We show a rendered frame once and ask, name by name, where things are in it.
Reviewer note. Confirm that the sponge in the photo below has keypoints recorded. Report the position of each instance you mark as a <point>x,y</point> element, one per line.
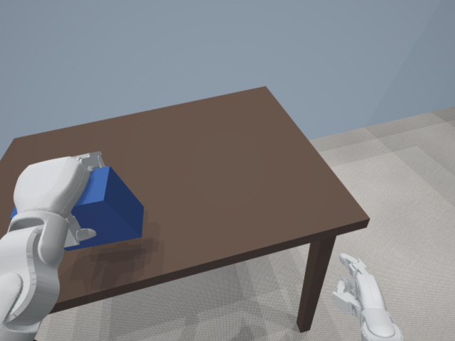
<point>109,207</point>

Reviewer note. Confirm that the robot left forearm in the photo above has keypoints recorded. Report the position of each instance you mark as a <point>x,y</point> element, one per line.
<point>30,254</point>

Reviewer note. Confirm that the left robot hand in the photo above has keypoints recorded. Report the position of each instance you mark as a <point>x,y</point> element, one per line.
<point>55,186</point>

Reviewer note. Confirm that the table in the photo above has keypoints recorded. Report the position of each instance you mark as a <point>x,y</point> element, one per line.
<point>222,180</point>

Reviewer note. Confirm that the right robot hand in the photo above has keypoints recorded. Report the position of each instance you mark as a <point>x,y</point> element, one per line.
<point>364,292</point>

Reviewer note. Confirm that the robot right forearm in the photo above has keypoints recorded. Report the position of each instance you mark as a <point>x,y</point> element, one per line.
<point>378,325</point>

